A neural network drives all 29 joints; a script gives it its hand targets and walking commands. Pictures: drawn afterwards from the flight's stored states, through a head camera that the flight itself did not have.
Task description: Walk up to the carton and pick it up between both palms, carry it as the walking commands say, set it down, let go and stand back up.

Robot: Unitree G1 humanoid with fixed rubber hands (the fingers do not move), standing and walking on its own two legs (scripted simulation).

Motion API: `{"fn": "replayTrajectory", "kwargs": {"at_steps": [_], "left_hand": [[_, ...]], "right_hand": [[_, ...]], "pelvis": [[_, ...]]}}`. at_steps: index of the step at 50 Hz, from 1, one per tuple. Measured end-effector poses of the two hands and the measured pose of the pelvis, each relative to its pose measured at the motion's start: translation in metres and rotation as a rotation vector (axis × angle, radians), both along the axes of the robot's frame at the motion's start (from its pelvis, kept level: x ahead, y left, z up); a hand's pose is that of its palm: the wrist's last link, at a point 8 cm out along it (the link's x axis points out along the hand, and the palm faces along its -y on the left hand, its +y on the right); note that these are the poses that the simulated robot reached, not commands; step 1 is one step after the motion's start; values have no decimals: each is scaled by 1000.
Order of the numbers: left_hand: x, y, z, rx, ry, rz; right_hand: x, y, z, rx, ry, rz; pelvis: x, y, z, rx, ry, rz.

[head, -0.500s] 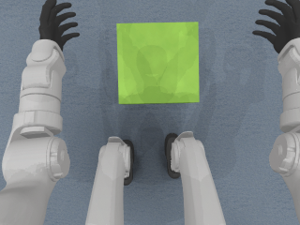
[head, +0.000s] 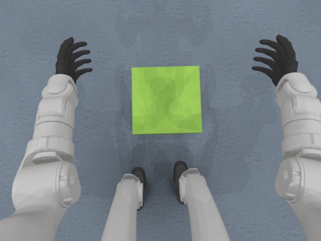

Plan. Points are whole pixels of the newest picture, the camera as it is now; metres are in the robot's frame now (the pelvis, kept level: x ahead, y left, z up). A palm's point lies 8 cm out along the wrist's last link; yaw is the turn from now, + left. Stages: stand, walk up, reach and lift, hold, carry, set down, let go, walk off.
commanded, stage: let go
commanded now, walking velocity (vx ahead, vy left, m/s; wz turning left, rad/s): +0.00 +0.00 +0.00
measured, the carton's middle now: (165, 103) +0.49 -0.04 -0.57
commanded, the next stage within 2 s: stand in 1.24 s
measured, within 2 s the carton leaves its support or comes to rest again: neither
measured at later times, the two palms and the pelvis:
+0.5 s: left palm (38, 133) +0.36 +0.21 -0.01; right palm (305, 129) +0.33 -0.27 -0.01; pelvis +0.05 +0.00 +0.08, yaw -1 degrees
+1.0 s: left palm out of the picture +0.24 +0.25 +0.05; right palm (310, 203) +0.23 -0.22 +0.05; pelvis +0.07 +0.02 +0.12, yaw -2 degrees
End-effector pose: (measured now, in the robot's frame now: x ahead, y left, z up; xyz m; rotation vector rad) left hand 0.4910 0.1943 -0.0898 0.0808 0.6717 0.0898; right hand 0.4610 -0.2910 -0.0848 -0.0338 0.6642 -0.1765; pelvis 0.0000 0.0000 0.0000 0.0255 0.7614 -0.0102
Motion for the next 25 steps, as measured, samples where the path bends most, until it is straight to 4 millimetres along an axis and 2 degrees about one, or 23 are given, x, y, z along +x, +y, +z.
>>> {"fn": "replayTrajectory", "kwargs": {"at_steps": [5,11,18,25], "left_hand": [[-10,-1,-2,32,17,-7],[-46,9,3,90,51,-34],[-93,19,39,99,88,-55],[-133,20,76,89,99,-71]], "right_hand": [[-8,6,-4,-36,28,31],[-40,9,0,-88,70,85],[-87,11,35,-96,107,114],[-128,24,76,-87,109,108]], "pelvis": [[5,-2,8,3,-11,0],[17,-4,22,6,-46,-2],[34,-5,49,1,-159,-5],[52,-4,77,-11,-316,-5]]}}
